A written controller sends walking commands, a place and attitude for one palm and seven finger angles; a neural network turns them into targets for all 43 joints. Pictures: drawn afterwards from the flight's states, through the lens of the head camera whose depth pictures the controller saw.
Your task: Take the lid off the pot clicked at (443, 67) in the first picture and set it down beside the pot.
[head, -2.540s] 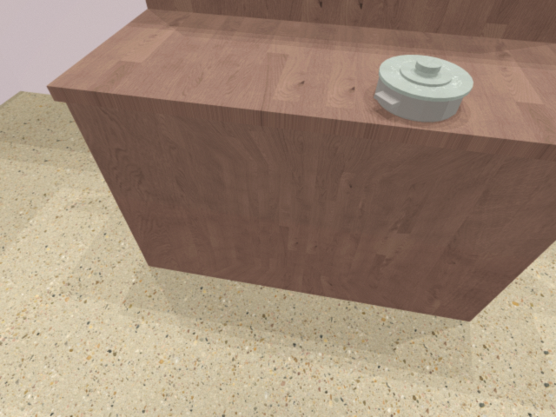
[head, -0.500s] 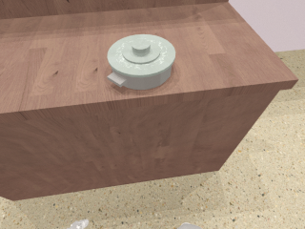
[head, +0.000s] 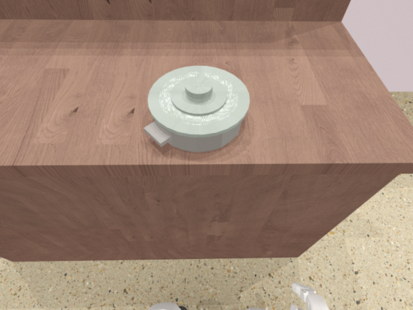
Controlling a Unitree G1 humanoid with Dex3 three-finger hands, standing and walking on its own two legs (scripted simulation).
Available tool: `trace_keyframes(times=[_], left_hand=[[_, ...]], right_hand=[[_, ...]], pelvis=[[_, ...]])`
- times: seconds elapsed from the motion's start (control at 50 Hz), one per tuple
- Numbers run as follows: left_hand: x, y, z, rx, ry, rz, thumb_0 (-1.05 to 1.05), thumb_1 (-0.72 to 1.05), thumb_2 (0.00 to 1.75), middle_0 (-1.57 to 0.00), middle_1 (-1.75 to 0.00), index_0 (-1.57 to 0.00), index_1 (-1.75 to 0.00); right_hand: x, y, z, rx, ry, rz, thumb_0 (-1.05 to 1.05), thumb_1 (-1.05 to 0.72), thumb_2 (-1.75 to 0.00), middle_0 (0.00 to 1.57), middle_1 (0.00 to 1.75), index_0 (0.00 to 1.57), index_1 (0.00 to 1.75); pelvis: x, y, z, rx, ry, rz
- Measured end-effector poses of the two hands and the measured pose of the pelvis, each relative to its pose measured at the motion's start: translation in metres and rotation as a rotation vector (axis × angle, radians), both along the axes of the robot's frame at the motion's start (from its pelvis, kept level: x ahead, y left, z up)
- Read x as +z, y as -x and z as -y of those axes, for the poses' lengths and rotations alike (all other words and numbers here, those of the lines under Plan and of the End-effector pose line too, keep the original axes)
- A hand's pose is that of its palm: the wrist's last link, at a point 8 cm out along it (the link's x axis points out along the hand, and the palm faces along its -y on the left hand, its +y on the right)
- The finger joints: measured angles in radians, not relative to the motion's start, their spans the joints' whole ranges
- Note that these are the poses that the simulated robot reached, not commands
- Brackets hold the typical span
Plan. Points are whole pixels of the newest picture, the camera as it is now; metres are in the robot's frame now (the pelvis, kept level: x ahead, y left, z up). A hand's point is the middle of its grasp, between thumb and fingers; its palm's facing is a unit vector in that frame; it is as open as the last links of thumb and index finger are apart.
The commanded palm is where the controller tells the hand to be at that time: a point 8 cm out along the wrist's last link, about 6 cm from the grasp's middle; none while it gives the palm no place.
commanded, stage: come to a stop and stand still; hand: left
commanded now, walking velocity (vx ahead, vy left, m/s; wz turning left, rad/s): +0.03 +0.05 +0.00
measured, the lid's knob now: (198, 87) +0.47 +0.07 +0.16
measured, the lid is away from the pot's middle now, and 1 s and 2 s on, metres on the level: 0.00 0.00 0.00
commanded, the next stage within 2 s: look again from close up in 0.92 s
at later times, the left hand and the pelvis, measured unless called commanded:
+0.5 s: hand out of the picture -0.03 +0.21 -0.18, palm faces +0.08 -0.97 -0.24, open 7.4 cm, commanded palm none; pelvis -0.03 +0.01 +0.00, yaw +1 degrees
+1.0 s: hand out of the picture -0.01 +0.21 -0.17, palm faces +0.02 -0.98 -0.19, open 7.3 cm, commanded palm none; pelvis -0.05 +0.04 +0.01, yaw +0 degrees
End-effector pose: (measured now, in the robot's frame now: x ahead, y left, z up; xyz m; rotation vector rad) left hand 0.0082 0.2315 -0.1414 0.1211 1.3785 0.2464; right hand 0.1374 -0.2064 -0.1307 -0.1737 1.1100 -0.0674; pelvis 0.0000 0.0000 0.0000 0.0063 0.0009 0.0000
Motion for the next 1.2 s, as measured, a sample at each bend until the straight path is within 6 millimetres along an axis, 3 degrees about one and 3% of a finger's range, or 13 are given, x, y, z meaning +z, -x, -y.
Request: trace_keyframes(times=[0.14, 0.24, 0.32, 0.4, 0.5, 0.56, 0.64, 0.78, 1.02, 1.2], left_hand=[[0.006, 0.014, 0.009, -0.020, -0.086, 0.038, 0.00, 0.91, 0.90, -0.20, -0.30, -0.20, -0.30], [0.018, 0.028, 0.018, -0.023, -0.077, 0.020, 0.01, 0.91, 0.90, -0.20, -0.30, -0.20, -0.30], [0.021, 0.035, 0.016, -0.026, -0.068, 0.022, 0.01, 0.91, 0.90, -0.20, -0.30, -0.20, -0.30], [0.018, 0.044, 0.004, -0.029, -0.050, 0.015, 0.01, 0.91, 0.90, -0.20, -0.30, -0.20, -0.30], [-0.005, 0.048, -0.024, -0.026, -0.013, 0.007, 0.01, 0.91, 0.90, -0.20, -0.30, -0.20, -0.30], [-0.011, 0.042, -0.038, -0.032, -0.005, 0.005, 0.01, 0.91, 0.90, -0.20, -0.30, -0.20, -0.30], [-0.005, 0.027, -0.045, -0.047, 0.006, 0.042, 0.01, 0.91, 0.90, -0.20, -0.30, -0.20, -0.30], [-0.001, 0.010, -0.037, -0.086, 0.008, 0.103, 0.01, 0.91, 0.90, -0.20, -0.30, -0.19, -0.30], [0.000, 0.030, -0.033, -0.095, 0.044, 0.040, 0.01, 0.92, 0.90, -0.20, -0.30, -0.20, -0.30], [-0.003, 0.050, -0.043, -0.102, 0.021, 0.006, 0.01, 0.91, 0.90, -0.20, -0.30, -0.20, -0.30]], right_hand=[[-0.017, 0.020, 0.051, -0.025, -0.005, -0.028, 0.00, -0.90, -0.90, 0.21, 0.30, 0.20, 0.30], [-0.009, 0.050, 0.079, -0.048, 0.040, -0.101, 0.00, -0.91, -0.90, 0.20, 0.30, 0.20, 0.30], [-0.001, 0.073, 0.087, -0.051, 0.074, -0.150, 0.00, -0.91, -0.90, 0.20, 0.30, 0.20, 0.30], [0.005, 0.086, 0.078, -0.049, 0.093, -0.164, 0.01, -0.91, -0.90, 0.20, 0.30, 0.20, 0.30], [0.005, 0.094, 0.047, -0.044, 0.114, -0.116, 0.01, -0.91, -0.90, 0.20, 0.30, 0.20, 0.30], [0.009, 0.106, 0.023, -0.041, 0.105, -0.121, 0.00, -0.91, -0.90, 0.20, 0.30, 0.20, 0.30], [0.010, 0.122, -0.004, -0.050, 0.072, -0.145, 0.00, -0.91, -0.90, 0.20, 0.30, 0.20, 0.30], [-0.003, 0.143, -0.012, -0.090, 0.037, -0.174, 0.00, -0.93, -0.90, 0.21, 0.30, 0.20, 0.30], [0.000, 0.181, -0.021, -0.126, 0.033, -0.269, 0.00, -0.92, -0.90, 0.20, 0.30, 0.20, 0.30], [-0.013, 0.173, -0.031, -0.103, 0.016, -0.223, 0.01, -0.91, -0.90, 0.20, 0.30, 0.20, 0.30]], pelvis=[[-0.011, 0.011, 0.032, 0.011, -0.017, 0.009], [0.000, 0.015, 0.034, 0.010, -0.027, 0.001], [0.006, 0.020, 0.029, 0.013, -0.035, -0.007], [0.007, 0.026, 0.018, 0.014, -0.033, -0.010], [-0.004, 0.032, -0.008, 0.018, 0.008, -0.008], [-0.003, 0.037, -0.017, 0.015, 0.001, 0.004], [0.005, 0.040, -0.025, 0.011, 0.005, 0.008], [0.002, 0.043, -0.031, -0.003, -0.024, 0.006], [0.008, 0.045, -0.039, -0.007, 0.008, 0.011], [-0.002, 0.044, -0.050, 0.000, 0.019, -0.003]])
